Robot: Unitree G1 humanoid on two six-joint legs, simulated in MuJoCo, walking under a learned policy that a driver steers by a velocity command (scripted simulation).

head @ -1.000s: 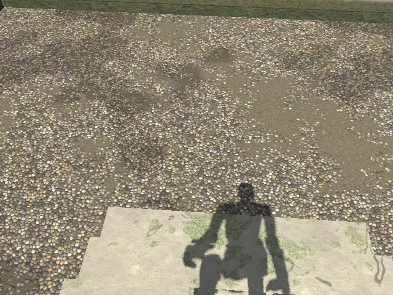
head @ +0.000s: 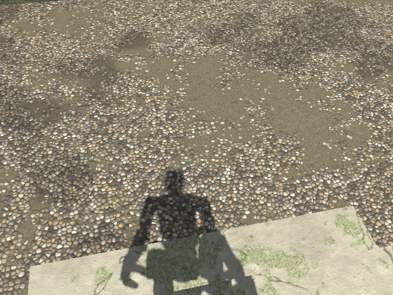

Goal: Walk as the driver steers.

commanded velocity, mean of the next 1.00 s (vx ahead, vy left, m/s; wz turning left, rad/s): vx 0.01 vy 0.00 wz -0.02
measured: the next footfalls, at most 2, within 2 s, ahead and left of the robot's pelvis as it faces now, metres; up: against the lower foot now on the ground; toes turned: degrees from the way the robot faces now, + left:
right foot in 0.50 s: -0.06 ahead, -0.16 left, +0.17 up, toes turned -4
left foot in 1.02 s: -0.13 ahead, +0.13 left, +0.17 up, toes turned -3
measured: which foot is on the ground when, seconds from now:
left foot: down 0.00-0.52, up 0.54-1.00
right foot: up 0.00-0.48, down 0.50-1.00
